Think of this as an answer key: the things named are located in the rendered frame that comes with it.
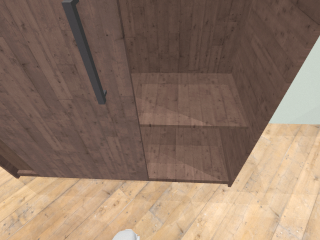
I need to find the robot left thigh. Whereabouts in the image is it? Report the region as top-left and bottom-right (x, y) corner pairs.
(112, 230), (140, 240)

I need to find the handle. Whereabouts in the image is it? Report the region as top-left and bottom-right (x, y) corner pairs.
(61, 0), (107, 105)

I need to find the wardrobe door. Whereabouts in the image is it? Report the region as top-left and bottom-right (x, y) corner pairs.
(0, 0), (149, 181)
(0, 139), (34, 171)

